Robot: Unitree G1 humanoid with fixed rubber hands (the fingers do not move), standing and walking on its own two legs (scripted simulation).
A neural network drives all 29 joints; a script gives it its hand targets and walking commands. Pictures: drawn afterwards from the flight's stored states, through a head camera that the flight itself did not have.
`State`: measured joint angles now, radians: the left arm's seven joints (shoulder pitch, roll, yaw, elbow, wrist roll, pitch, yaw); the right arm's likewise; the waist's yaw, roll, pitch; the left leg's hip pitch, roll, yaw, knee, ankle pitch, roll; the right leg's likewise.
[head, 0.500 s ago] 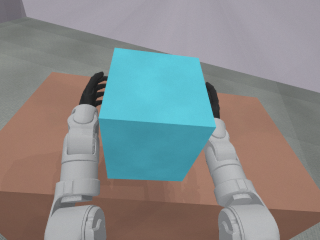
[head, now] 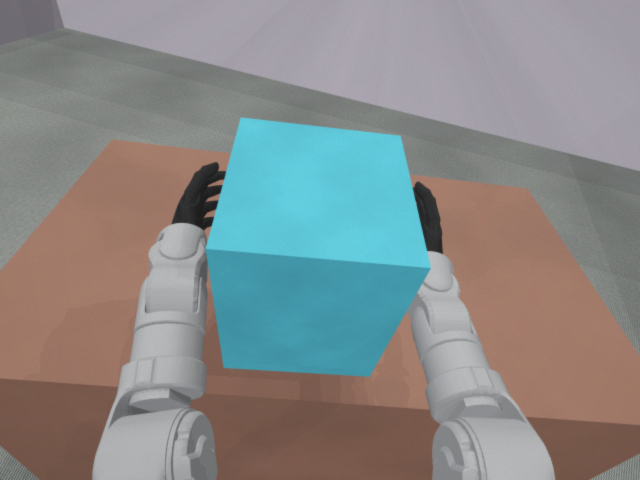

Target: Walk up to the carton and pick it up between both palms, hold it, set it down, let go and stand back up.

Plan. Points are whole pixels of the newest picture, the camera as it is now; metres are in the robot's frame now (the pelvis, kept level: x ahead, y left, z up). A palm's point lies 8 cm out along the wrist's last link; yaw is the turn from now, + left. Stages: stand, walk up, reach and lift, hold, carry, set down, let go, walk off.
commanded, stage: set down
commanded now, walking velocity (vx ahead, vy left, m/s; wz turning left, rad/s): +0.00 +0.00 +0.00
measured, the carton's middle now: (309, 255) +0.37 +0.00 +0.12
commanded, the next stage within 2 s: none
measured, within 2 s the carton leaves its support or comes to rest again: rests again in 1.26 s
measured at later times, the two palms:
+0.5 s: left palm (200, 242) +0.40 +0.15 +0.11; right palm (418, 262) +0.37 -0.15 +0.12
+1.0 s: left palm (199, 257) +0.40 +0.15 +0.08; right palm (411, 274) +0.37 -0.14 +0.09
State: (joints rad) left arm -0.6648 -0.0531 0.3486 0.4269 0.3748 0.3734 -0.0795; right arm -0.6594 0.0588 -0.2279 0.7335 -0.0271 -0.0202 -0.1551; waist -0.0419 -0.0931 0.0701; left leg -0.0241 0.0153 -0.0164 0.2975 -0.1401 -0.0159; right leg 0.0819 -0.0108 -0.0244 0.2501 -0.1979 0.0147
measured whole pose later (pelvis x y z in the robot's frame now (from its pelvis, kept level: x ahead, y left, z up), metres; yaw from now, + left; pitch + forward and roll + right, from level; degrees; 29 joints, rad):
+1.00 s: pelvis +0.01 +0.00 +0.00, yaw -1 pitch -1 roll +0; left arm -0.62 -0.05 0.37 0.65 0.33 0.14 -0.07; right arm -0.59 0.12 -0.35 0.79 -0.19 -0.15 -0.14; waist -0.02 -0.07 0.03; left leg -0.13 0.02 0.00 0.29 -0.14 -0.02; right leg -0.03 0.00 -0.01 0.23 -0.18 0.02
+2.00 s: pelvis +0.01 +0.00 +0.00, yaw -2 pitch +0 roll +0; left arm -0.65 -0.09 0.47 0.75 0.40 0.00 -0.09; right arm -0.58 0.15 -0.49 0.85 -0.32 -0.27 -0.11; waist 0.02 -0.06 0.04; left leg -0.15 0.03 0.02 0.28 -0.13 -0.02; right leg -0.06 0.00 0.01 0.23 -0.17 0.01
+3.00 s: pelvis +0.00 +0.01 -0.01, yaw -3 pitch +11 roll -2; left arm -0.72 0.16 0.14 1.19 -0.05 -0.26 0.07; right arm -0.74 -0.11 0.05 1.20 0.27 -0.31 -0.17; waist 0.02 -0.01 -0.16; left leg -0.50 0.06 0.02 0.52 -0.22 -0.01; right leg -0.39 0.02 0.01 0.42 -0.23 0.02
